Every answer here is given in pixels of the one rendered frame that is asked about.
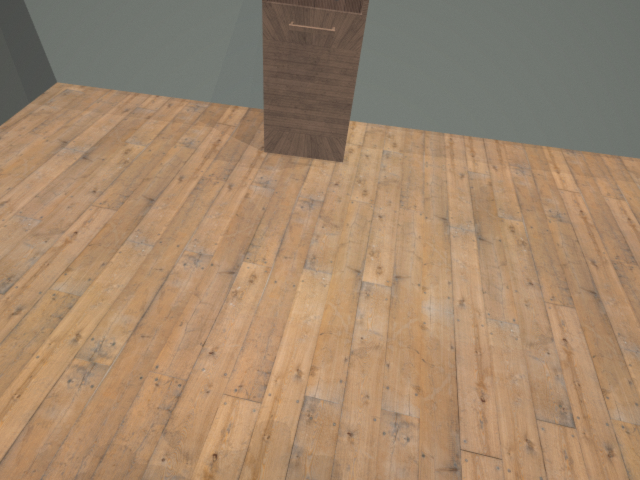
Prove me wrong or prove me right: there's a cabinet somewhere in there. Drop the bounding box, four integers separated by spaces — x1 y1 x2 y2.
262 0 369 162

